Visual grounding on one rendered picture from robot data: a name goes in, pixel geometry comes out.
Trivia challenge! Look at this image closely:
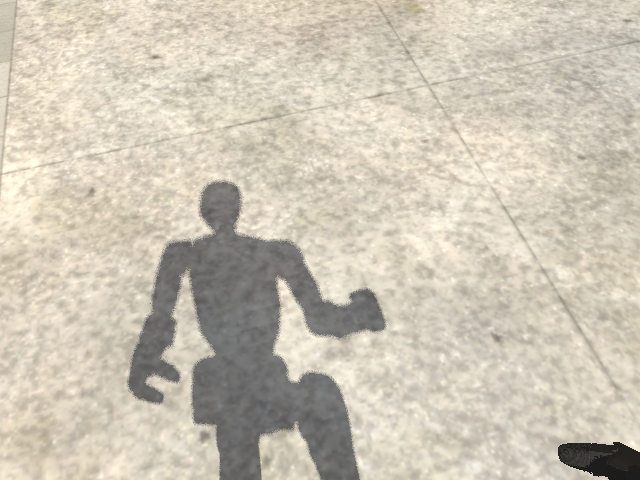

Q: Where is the right robot hand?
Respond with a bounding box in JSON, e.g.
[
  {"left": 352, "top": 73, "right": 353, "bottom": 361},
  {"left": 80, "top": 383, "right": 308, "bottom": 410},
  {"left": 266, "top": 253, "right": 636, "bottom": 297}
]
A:
[{"left": 558, "top": 442, "right": 640, "bottom": 480}]

